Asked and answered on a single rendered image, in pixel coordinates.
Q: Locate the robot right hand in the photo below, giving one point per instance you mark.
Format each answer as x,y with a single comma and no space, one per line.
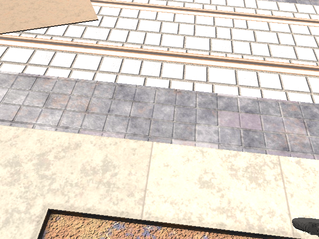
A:
309,225

